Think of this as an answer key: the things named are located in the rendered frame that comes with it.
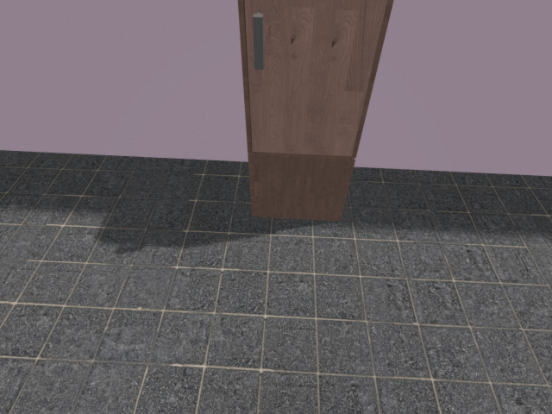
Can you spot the cupboard door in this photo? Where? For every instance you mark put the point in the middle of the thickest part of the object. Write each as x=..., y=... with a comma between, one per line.
x=318, y=58

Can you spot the handle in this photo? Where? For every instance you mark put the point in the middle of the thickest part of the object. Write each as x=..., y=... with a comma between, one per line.
x=258, y=24

